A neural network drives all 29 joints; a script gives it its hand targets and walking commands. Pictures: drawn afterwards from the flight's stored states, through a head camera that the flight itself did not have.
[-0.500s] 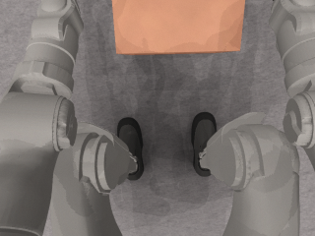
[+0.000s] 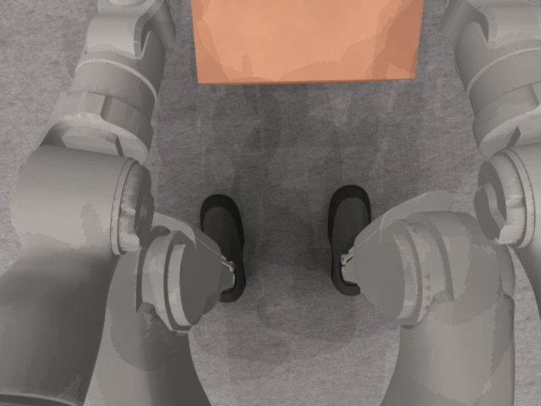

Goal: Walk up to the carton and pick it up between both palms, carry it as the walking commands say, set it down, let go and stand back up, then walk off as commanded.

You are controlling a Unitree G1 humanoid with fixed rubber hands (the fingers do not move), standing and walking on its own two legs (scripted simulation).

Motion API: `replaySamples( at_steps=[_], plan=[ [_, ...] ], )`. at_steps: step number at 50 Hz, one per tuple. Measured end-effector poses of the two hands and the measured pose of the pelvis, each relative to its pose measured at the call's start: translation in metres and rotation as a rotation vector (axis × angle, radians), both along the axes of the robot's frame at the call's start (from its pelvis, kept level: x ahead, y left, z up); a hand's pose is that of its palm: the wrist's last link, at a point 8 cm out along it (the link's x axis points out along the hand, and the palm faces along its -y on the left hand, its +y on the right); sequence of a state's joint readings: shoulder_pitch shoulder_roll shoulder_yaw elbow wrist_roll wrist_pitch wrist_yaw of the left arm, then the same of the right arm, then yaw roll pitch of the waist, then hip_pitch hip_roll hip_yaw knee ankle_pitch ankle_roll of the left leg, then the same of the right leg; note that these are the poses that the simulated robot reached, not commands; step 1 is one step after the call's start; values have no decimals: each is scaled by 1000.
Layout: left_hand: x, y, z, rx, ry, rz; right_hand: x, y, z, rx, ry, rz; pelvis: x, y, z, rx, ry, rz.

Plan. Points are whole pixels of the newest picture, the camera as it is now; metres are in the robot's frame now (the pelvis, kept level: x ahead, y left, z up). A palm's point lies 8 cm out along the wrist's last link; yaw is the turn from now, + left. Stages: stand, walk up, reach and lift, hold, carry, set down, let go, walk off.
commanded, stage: reach and lift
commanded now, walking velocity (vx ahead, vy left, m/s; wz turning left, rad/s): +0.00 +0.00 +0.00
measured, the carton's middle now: out of the picture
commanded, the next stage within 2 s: none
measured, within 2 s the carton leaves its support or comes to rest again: leaves its support in 0.80 s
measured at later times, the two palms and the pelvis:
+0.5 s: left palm out of the picture +0.56 +0.12 -0.19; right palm out of the picture +0.54 -0.20 -0.19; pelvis +0.00 +0.00 -0.01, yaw +0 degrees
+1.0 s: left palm out of the picture +0.56 +0.13 -0.15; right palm out of the picture +0.54 -0.19 -0.15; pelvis +0.01 +0.01 +0.00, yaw -1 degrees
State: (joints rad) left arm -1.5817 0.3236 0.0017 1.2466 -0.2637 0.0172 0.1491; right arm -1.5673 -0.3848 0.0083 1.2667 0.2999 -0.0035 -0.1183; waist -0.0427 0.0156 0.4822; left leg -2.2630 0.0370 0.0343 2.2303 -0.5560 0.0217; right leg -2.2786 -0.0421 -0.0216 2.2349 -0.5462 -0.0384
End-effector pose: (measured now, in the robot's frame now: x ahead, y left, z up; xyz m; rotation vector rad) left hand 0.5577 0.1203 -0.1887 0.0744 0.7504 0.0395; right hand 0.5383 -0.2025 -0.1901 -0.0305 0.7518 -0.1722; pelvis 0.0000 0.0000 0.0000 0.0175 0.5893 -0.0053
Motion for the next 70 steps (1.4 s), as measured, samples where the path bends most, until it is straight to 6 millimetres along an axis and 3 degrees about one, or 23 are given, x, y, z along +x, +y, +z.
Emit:
replaySamples(
  at_steps=[12, 38, 46, 57, 70],
  plan=[
    [0, 0, 0, 9, -6, -2, 1, 0, 0, -4, 3, 10, -1, -1, 3, 4, -6, -10],
    [6, 4, 3, -15, 40, -30, 6, 2, 3, 25, 44, 61, 5, 2, -13, -9, -15, -3],
    [5, 8, 25, -4, 3, 10, 7, 10, 25, 23, 12, 34, 8, 6, -6, -9, 5, -12],
    [2, 0, 60, -16, -21, 21, 6, 3, 64, 18, -16, 18, 6, 7, 11, -4, 44, -14],
    [6, 3, 90, -12, -52, 44, 10, 7, 89, 21, -40, 21, 10, 4, 26, 5, 105, -14]
  ],
)
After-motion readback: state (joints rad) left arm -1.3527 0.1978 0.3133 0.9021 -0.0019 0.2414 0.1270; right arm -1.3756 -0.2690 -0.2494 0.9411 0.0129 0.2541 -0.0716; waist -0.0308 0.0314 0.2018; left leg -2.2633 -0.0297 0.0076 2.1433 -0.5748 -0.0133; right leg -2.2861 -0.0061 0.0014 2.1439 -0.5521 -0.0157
